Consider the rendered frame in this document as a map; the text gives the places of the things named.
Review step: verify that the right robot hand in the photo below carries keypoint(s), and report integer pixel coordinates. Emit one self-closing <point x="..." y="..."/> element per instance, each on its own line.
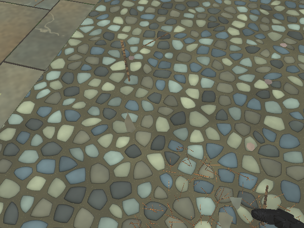
<point x="279" y="218"/>

